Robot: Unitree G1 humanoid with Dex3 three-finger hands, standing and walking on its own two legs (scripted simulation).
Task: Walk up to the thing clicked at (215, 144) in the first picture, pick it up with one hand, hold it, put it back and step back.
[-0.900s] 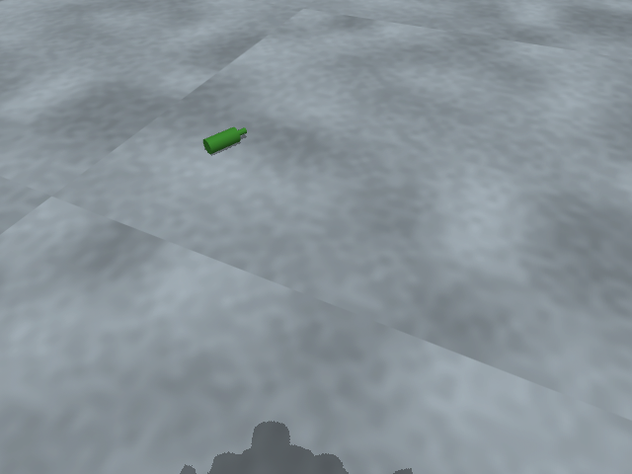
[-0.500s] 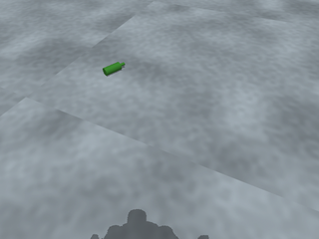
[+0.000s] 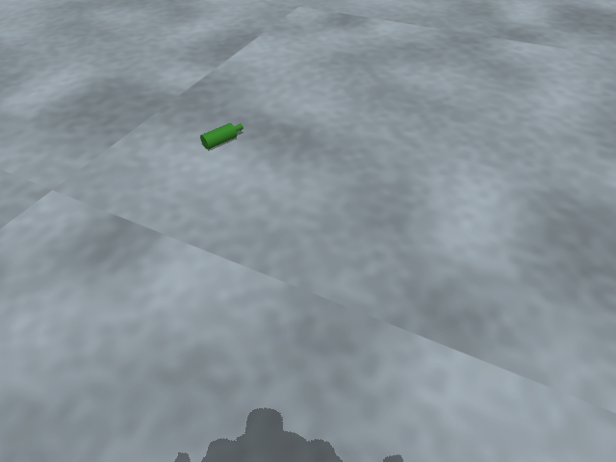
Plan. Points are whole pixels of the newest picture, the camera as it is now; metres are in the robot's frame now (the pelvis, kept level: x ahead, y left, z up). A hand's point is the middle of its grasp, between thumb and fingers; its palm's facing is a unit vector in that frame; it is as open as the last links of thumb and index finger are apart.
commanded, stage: stand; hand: left
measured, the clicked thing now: (223, 134) +1.86 +0.50 -0.74
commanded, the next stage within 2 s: walk up in 0.22 s
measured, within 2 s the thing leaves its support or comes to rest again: neither
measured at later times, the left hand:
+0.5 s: hand out of the picture +0.06 +0.34 -0.16, palm faces +0.21 -0.92 -0.34, open 7.4 cm
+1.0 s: hand (86, 359) +0.32 +0.40 -0.15, palm faces +0.30 -0.89 -0.34, open 7.4 cm
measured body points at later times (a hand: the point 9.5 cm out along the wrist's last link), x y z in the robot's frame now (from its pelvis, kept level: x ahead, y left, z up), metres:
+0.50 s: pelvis +0.05 +0.04 -0.01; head +0.04 +0.07 +0.44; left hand +0.05 +0.39 -0.14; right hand +0.20 -0.29 -0.09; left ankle +0.12 +0.20 -0.72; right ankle +0.00 -0.12 -0.75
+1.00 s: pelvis +0.31 +0.09 -0.02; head +0.32 +0.10 +0.42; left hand +0.30 +0.44 -0.13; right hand +0.41 -0.22 -0.13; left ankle +0.12 +0.20 -0.75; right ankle +0.51 +0.00 -0.73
